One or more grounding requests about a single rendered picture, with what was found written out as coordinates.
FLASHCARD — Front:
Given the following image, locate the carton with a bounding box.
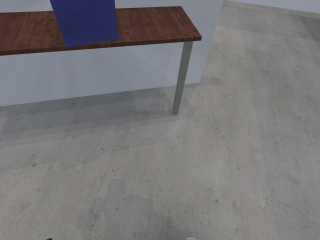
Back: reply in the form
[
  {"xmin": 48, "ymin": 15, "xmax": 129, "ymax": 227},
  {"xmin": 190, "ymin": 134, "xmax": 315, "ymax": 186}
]
[{"xmin": 50, "ymin": 0, "xmax": 119, "ymax": 48}]

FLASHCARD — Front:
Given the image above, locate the table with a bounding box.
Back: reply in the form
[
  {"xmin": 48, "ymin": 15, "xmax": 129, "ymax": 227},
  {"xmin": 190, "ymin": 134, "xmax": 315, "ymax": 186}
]
[{"xmin": 0, "ymin": 6, "xmax": 202, "ymax": 116}]

